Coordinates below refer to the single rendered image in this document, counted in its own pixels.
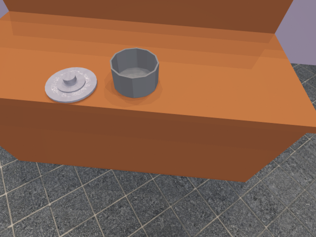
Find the lid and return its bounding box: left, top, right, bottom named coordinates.
left=45, top=67, right=97, bottom=103

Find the pot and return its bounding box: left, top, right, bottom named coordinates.
left=110, top=47, right=159, bottom=98

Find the knob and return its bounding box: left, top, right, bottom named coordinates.
left=62, top=72, right=77, bottom=84

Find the table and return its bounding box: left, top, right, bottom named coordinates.
left=0, top=0, right=316, bottom=182

